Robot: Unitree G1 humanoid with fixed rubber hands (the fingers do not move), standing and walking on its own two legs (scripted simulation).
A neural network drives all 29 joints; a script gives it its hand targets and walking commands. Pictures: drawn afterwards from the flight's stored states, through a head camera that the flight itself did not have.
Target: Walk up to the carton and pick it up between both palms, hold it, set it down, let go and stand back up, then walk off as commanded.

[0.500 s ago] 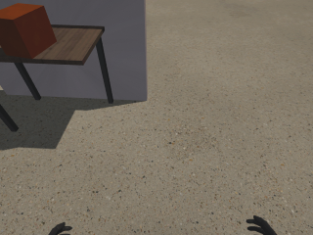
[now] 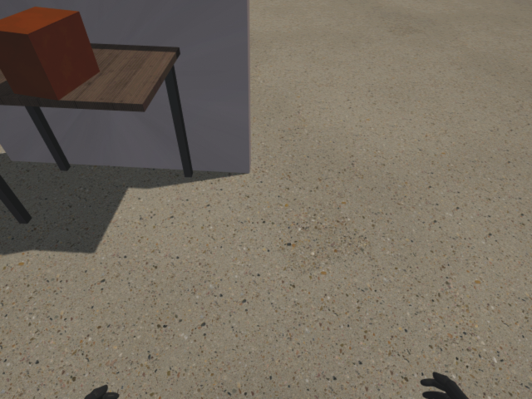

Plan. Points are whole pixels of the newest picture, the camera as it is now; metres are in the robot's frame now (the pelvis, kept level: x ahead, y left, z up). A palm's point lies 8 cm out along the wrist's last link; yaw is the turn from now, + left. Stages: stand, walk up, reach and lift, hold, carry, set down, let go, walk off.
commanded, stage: walk up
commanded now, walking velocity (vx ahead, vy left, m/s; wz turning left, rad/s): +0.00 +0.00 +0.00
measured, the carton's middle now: (46, 52) +1.18 +0.70 +0.04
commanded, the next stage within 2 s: none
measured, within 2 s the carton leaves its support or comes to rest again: neither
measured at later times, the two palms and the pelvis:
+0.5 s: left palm out of the picture +0.10 +0.42 -0.10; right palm out of the picture +0.14 -0.25 -0.06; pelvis +0.03 +0.09 -0.01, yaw +2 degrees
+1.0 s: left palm out of the picture +0.19 +0.47 -0.08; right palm (374, 359) +0.23 -0.17 -0.07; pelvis +0.15 +0.14 +0.00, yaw +4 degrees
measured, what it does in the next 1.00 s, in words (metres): walks ahead: left foot, then right foot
